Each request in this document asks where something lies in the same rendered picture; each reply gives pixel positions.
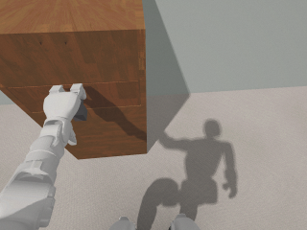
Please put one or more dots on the robot right shin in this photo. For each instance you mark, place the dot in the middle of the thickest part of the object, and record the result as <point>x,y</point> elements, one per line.
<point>180,216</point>

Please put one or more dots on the cabinet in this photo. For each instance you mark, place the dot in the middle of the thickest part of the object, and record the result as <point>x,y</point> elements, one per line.
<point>50,42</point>

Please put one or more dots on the left robot hand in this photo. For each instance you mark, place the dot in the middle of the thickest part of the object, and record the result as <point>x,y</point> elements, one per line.
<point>64,104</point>

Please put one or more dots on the handle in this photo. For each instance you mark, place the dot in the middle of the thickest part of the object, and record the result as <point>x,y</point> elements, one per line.
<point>81,114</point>

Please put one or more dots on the left robot forearm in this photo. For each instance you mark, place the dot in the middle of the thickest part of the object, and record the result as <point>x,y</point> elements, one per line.
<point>41,162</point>

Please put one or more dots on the drawer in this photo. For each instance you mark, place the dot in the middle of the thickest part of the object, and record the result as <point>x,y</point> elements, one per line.
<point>98,94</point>

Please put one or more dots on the robot left upper arm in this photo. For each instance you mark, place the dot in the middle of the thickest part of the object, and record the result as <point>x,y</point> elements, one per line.
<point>27,205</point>

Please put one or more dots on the robot right thigh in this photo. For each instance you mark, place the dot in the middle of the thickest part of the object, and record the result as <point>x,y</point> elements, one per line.
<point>183,224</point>

